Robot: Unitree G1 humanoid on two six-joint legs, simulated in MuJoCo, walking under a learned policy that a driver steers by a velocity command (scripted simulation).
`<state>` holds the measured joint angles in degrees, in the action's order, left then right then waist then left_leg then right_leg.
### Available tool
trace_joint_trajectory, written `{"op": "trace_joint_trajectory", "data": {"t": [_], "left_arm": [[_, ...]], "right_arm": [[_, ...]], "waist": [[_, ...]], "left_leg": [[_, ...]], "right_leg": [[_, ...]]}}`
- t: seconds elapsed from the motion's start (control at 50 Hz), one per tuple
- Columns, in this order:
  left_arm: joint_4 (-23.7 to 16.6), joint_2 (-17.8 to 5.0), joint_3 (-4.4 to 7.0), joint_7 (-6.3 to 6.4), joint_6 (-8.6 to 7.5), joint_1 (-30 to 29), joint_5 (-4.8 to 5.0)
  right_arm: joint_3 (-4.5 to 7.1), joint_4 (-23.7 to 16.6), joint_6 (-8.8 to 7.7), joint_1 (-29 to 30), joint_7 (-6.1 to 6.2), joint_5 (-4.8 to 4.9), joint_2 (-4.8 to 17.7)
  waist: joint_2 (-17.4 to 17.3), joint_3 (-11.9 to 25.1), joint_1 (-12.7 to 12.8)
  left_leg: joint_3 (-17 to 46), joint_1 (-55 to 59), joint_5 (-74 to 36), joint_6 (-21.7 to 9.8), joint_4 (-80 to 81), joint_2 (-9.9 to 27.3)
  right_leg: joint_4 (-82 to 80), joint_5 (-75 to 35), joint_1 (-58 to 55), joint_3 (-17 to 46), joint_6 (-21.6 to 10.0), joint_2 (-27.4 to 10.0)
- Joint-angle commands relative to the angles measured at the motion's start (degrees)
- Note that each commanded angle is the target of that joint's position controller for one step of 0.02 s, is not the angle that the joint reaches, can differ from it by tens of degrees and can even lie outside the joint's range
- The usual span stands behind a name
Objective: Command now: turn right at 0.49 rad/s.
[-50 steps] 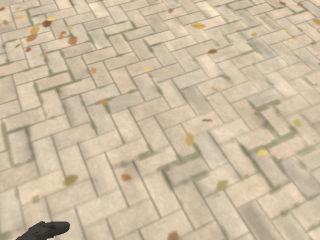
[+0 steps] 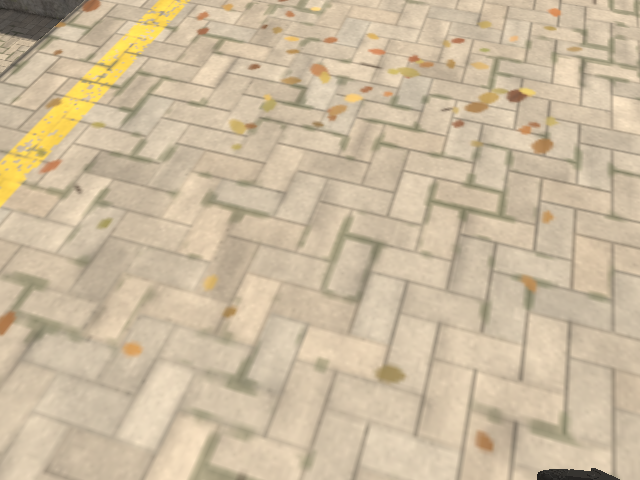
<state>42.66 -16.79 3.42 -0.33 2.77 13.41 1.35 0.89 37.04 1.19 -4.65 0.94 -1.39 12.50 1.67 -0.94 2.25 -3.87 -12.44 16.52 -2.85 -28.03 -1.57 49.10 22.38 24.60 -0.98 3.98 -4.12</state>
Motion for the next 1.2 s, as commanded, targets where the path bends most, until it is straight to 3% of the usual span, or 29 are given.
{"op": "trace_joint_trajectory", "data": {"t": [0.02,0.1,0.14,0.16,0.18,0.2,0.22,0.24,0.28,0.44,0.52,0.58,0.62,0.66,0.68,0.7,0.74,0.76,0.82,0.88,0.96,0.98,1.0,1.02,1.04,1.06,1.1,1.14,1.2], "left_arm": [[-6.7,-6.1,1.59,-0.16,-0.73,-4.6,0.05],[-7.7,-5.0,1.73,-1.23,-0.61,-2.4,0.53],[-7.2,-5.3,2.35,-1.32,-0.63,1.4,0.44],[-6.9,-9.4,3.97,-0.43,-0.81,4.4,0.04],[-8.2,-18.8,6.14,0.52,-1.39,6.1,-0.54],[-9.3,-16.2,5.18,-0.2,-2.51,8.0,-2.42],[-9.5,-14.6,4.7,-0.36,-3.43,6.0,-2.38],[-9.6,-13.4,4.62,0.16,-3.71,3.0,-1.03],[-10.8,-11.3,3.76,1.46,-2.65,-1.5,0.84],[-12.6,-13.1,4.29,3.2,-0.62,-1.9,0.32],[-12.5,-9.5,2.24,2.99,-0.35,-3.0,-1.43],[-11.0,-4.7,-0.29,2.05,-0.84,-4.0,-2.66],[-10.1,-5.8,-0.35,1.49,-1.4,-5.3,-2.8],[-9.1,-9.4,0.86,1.65,-2.1,-2.9,-2.67],[-9.3,-9.8,1.28,1.91,-2.48,-0.4,-3.5],[-9.8,-9.1,1.31,2.31,-2.61,-0.7,-3.74],[-11.5,-7.3,1.32,3.21,-2.46,-6.3,-2.62],[-12.6,-6.7,1.35,3.16,-2.16,-8.7,-2.0],[-12.3,-4.7,1.37,2.2,-2.28,-8.4,-1.36],[-11.4,-2.3,1.13,1.1,-3.33,-8.4,-0.65],[-8.1,-4.2,2.53,0.42,-3.89,-0.5,-0.49],[-7.7,-7.0,3.52,0.9,-3.68,1.2,-0.88],[-9.1,-12.5,4.4,1.39,-2.93,-1.2,-2.44],[-10.4,-11.5,3.95,1.02,-3.42,-4.1,-5.21],[-11.6,-8.4,3.01,1.33,-3.91,-7.9,-4.91],[-11.8,-6.2,2.42,1.8,-4.14,-10.2,-3.91],[-11.6,-5.5,1.96,2.96,-4.2,-10.5,-2.49],[-10.8,-5.6,1.84,3.55,-3.93,-7.2,-2.74],[-8.7,-8.5,2.87,3.46,-4.11,1.8,-1.89]], "right_arm": [[4.71,-1.7,-0.04,-1.7,0.68,0.56,12.6],[5.53,-1.7,0.33,0.0,1.01,1.47,12.9],[5.77,-1.0,0.46,0.4,1.1,2.57,12.2],[5.7,-0.4,0.03,-2.1,0.9,2.05,10.7],[4.37,-4.3,-0.58,1.5,0.62,-1.04,6.7],[4.36,-5.3,-1.36,6.3,0.46,-0.76,8.0],[4.8,-5.0,-1.68,6.6,0.23,0.71,9.5],[4.96,-4.2,-1.89,5.8,0.38,1.14,9.9],[5.34,-3.3,-1.78,4.6,0.92,0.63,10.8],[4.86,-1.3,-2.08,4.0,0.56,1.42,9.4],[4.6,0.6,-1.93,1.8,-0.15,1.51,9.9],[3.63,0.8,-2.35,1.3,-1.14,1.6,8.2],[3.59,0.6,-2.7,0.9,-1.6,1.99,8.7],[4.49,-0.9,-3.14,1.8,-1.54,1.61,13.2],[5.44,-1.5,-3.32,1.5,-1.45,1.64,17.3],[6.06,-0.6,-3.28,-0.5,-1.58,2.42,18.5],[5.69,0.6,-3.08,-6.8,-1.3,2.22,16.1],[5.7,1.3,-3.33,-10.4,-1.14,1.84,15.8],[6.62,0.0,-2.69,-5.9,0.44,3.44,16.4],[7.19,-1.7,0.56,-3.8,1.67,3.46,15.8],[7.49,-3.8,1.71,-1.0,1.63,4.3,15.4],[6.84,-3.8,1.61,-2.7,1.62,4.12,13.3],[5.73,-4.1,1.43,-6.5,1.35,3.25,8.6],[6.98,-4.3,0.47,-7.7,1.21,2.57,13.1],[8.04,-3.2,0.4,-8.1,1.03,2.66,16.6],[8.33,-1.7,0.83,-9.0,1.07,2.75,16.9],[7.73,-1.0,1.58,-10.0,0.97,2.67,14.1],[6.94,-3.0,1.48,-7.0,0.42,3.12,12.7],[5.94,-6.4,0.83,-1.7,-0.79,3.5,12.3]], "waist": [[-8.2,1.0,-4.2],[-8.2,4.2,-2.8],[-7.1,5.7,-0.3],[0.8,7.0,0.1],[19.2,7.1,-0.7],[13.6,13.1,3.4],[7.2,11.2,2.3],[2.9,8.9,0.3],[1.8,7.3,-1.9],[5.2,6.6,-1.8],[7.4,8.1,-0.2],[6.7,6.9,-0.1],[7.0,3.8,-1.1],[4.1,1.7,-0.5],[-2.4,2.3,1.8],[-8.3,3.2,1.8],[-15.4,4.8,-2.3],[-15.9,5.5,-4.7],[-8.5,6.2,-2.3],[-10.8,7.6,-2.5],[-12.2,9.1,0.5],[-8.7,9.4,0.0],[9.1,8.2,-3.1],[11.8,5.0,-3.9],[6.9,2.2,-5.2],[3.6,0.6,-5.6],[3.9,0.0,-4.8],[4.6,0.1,-2.6],[5.4,2.1,2.7]], "left_leg": [[12.0,6.9,-26.0,-11.8,7.5,21.0],[7.4,9.4,-33.4,-9.0,2.6,20.9],[2.2,6.5,-30.2,-4.4,-4.5,18.2],[-2.7,-1.2,-19.9,0.7,-16.0,13.3],[-4.4,-22.9,15.5,7.2,-33.7,2.4],[6.9,-28.7,25.2,7.4,-43.2,-1.4],[9.6,-30.3,21.8,6.6,-46.0,0.1],[10.1,-31.5,16.4,6.1,-44.3,1.1],[10.6,-29.2,9.2,6.6,-38.9,2.1],[11.6,-22.6,0.7,9.3,-21.8,-2.9],[8.6,-16.1,-1.5,9.1,-18.9,0.8],[7.0,-8.0,-1.3,7.3,-12.9,3.4],[5.4,-3.3,-5.3,5.4,-4.2,2.5],[9.2,-1.9,-20.6,2.7,1.3,2.9],[15.0,-1.2,-33.4,0.1,0.0,6.3],[21.0,-0.4,-34.4,-4.9,1.5,9.3],[36.4,5.0,-33.5,-13.3,6.5,16.6],[40.7,9.3,-32.5,-15.1,8.3,18.5],[33.2,9.1,-26.6,-9.2,6.5,13.3],[31.3,5.8,-22.8,-6.6,6.5,8.8],[32.9,-2.4,-13.2,-3.5,4.5,5.8],[30.3,-9.6,-1.2,-0.4,0.1,2.4],[19.1,-21.4,16.1,3.1,-14.7,-6.6],[17.7,-24.0,18.5,5.0,-26.6,-2.8],[15.7,-23.2,14.6,5.8,-33.2,0.2],[14.5,-23.1,10.3,6.5,-35.7,1.1],[12.3,-25.5,4.5,8.1,-41.7,2.3],[8.8,-27.6,2.1,9.6,-41.8,4.0],[7.1,-35.3,0.6,10.0,-38.4,7.1]], "right_leg": [[1.2,3.8,6.4,-0.2,-0.6,-1.5],[-6.8,1.0,1.3,-3.5,-2.5,0.3],[-18.6,-9.7,-7.2,-4.8,-5.2,3.0],[-24.3,-26.2,-16.3,3.4,-8.6,0.5],[-24.5,-55.3,-28.5,28.2,-19.0,-14.3],[-26.6,-55.5,-30.8,34.4,-26.9,-18.4],[-26.7,-51.8,-30.6,29.8,-25.2,-16.0],[-26.3,-47.3,-29.4,25.8,-22.0,-12.5],[-26.6,-44.1,-25.9,22.0,-18.4,-8.9],[-26.1,-34.8,-20.8,25.5,-15.8,-3.8],[-23.6,-38.4,-18.3,22.2,-15.2,-5.1],[-23.8,-37.8,-14.8,20.5,-15.2,-5.5],[-24.1,-32.6,-12.6,19.1,-14.3,-4.6],[-22.5,-23.7,-13.7,17.8,-11.6,-1.1],[-18.3,-16.5,-13.4,14.2,-9.4,3.3],[-13.3,-11.9,-11.2,8.1,-6.2,7.8],[-2.4,6.4,-2.4,5.1,-2.6,11.6],[6.5,17.7,3.8,7.5,-2.0,12.0],[6.5,10.9,6.1,9.9,-1.2,8.3],[-6.9,3.9,-0.9,6.9,0.0,10.2],[-27.6,-10.1,-15.9,5.1,-1.3,10.2],[-30.9,-11.9,-23.2,9.7,-3.7,3.7],[-34.8,-9.0,-26.3,28.0,-11.3,-11.5],[-36.5,-11.1,-18.0,35.3,-16.8,-19.1],[-36.0,-12.2,-14.9,29.4,-16.9,-17.2],[-35.0,-11.6,-13.7,22.1,-14.7,-12.7],[-33.4,-18.6,-15.8,13.5,-13.4,-9.0],[-33.0,-25.9,-18.3,8.2,-14.8,-8.2],[-39.1,0.8,-28.1,12.7,-15.8,-12.6]]}}
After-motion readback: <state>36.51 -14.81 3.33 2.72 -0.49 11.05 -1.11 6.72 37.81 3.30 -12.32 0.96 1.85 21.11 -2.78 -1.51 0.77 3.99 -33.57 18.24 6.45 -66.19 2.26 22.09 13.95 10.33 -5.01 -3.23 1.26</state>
